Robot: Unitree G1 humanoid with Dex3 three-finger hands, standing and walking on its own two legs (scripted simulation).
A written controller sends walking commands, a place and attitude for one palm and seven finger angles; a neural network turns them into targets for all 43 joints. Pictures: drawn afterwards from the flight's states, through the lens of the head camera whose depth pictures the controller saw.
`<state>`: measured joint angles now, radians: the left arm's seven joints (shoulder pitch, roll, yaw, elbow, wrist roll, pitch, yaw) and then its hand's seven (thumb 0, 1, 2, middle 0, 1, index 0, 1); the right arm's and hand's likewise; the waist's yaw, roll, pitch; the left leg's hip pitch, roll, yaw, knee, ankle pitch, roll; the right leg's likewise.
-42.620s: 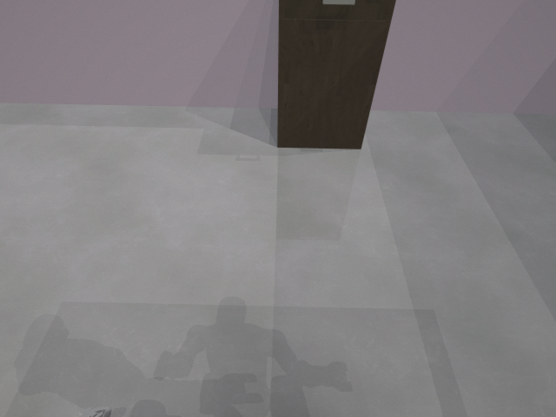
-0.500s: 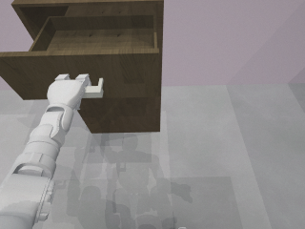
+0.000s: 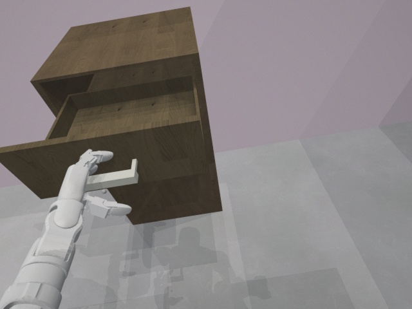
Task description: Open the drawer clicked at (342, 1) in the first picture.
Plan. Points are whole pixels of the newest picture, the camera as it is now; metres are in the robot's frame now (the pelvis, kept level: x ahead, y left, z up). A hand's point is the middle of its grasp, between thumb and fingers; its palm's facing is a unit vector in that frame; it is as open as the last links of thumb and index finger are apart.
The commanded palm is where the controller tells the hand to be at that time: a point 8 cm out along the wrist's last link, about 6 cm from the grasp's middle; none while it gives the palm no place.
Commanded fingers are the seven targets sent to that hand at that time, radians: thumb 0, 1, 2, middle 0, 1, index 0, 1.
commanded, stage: relax the arm and regain balance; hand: left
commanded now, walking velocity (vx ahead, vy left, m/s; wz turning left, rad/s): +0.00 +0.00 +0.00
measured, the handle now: (109, 173) +0.42 +0.23 +0.05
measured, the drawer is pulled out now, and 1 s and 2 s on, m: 0.30 0.30 0.30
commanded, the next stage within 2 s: stand and wait in 1.40 s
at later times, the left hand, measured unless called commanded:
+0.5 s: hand (113, 266) +0.22 +0.19 +0.00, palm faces +0.04 -0.86 -0.50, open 16.2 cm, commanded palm none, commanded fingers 0.00 -0.50 0.30 -0.15 -0.30 -0.15 -0.30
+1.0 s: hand out of the picture -0.17 +0.22 -0.16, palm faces +0.12 -0.95 -0.30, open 16.2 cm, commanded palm none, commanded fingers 0.00 -0.50 0.30 -0.15 -0.30 -0.15 -0.30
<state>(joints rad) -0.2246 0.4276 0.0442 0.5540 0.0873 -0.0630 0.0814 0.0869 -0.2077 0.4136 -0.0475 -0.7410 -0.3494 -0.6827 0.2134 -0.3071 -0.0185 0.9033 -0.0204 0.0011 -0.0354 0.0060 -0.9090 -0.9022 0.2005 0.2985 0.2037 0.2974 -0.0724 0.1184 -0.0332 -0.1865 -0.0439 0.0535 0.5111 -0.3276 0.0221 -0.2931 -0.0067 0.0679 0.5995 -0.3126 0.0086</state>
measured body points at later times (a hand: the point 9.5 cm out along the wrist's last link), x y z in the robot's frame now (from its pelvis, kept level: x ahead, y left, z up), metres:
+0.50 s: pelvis -0.05 -0.05 +0.01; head -0.10 -0.09 +0.45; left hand +0.21 +0.23 +0.03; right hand -0.02 -0.36 -0.15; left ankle -0.05 +0.10 -0.73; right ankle -0.01 -0.12 -0.73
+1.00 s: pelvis -0.11 -0.02 +0.01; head -0.12 -0.01 +0.46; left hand -0.17 +0.26 -0.14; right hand -0.06 -0.30 -0.13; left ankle -0.05 +0.10 -0.73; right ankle -0.02 -0.12 -0.72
